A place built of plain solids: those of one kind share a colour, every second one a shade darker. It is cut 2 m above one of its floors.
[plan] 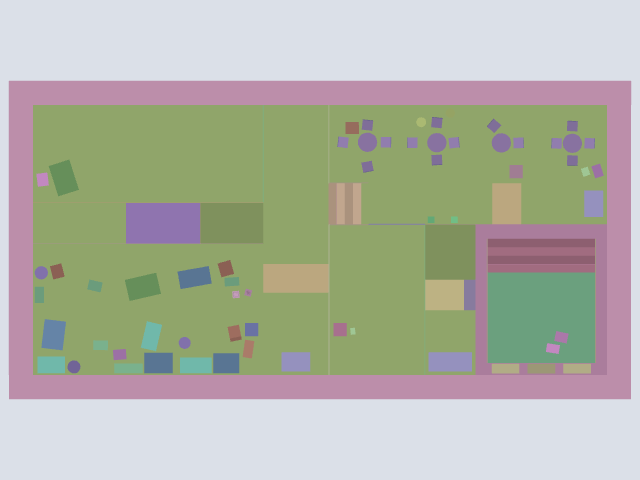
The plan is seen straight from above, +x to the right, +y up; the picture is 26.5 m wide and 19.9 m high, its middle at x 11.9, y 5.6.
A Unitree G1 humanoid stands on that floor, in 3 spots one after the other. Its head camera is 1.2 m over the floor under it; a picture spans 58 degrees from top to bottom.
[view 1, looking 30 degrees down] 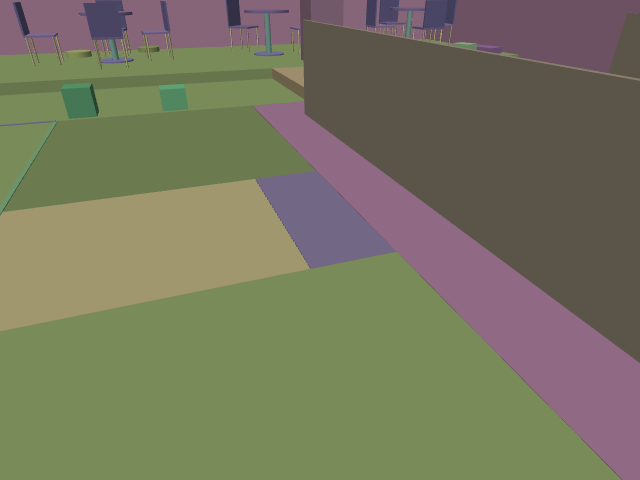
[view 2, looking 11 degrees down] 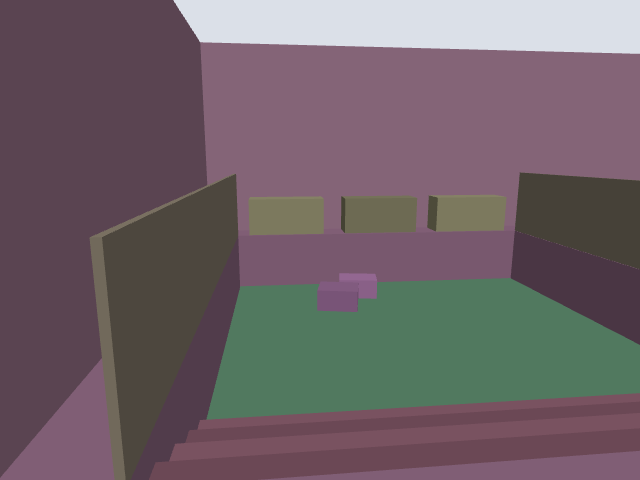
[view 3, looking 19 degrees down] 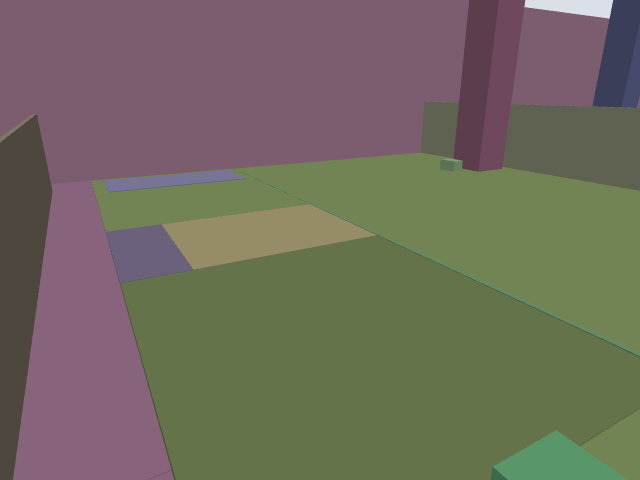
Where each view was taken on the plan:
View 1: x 17.30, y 0.99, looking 70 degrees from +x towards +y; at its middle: floor_hatch_cover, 2.40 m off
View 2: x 22.74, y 7.10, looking -96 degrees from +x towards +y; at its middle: floor_rim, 6.76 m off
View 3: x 18.46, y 6.87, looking -119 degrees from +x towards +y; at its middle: floor_hatch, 3.69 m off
